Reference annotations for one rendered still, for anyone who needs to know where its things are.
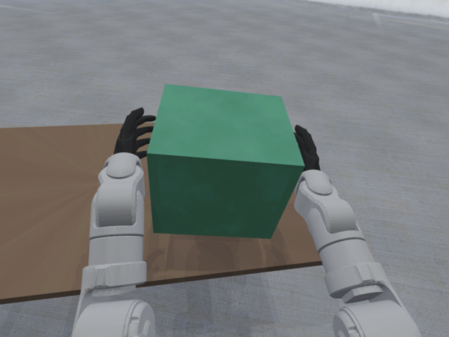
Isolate left robot hand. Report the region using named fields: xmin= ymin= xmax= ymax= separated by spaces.
xmin=114 ymin=107 xmax=156 ymax=159

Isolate left robot forearm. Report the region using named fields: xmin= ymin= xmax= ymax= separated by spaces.
xmin=71 ymin=152 xmax=147 ymax=337

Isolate right robot hand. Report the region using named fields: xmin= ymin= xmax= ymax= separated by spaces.
xmin=294 ymin=125 xmax=320 ymax=172

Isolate robot left upper arm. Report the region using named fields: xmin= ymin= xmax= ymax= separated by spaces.
xmin=72 ymin=299 xmax=156 ymax=337

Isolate right robot forearm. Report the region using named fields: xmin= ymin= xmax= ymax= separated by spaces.
xmin=294 ymin=170 xmax=422 ymax=337

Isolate robot right upper arm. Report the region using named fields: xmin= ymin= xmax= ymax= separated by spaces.
xmin=333 ymin=300 xmax=420 ymax=337

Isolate carton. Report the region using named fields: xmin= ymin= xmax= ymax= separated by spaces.
xmin=147 ymin=84 xmax=305 ymax=239

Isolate table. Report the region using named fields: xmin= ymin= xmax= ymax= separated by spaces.
xmin=0 ymin=122 xmax=323 ymax=305

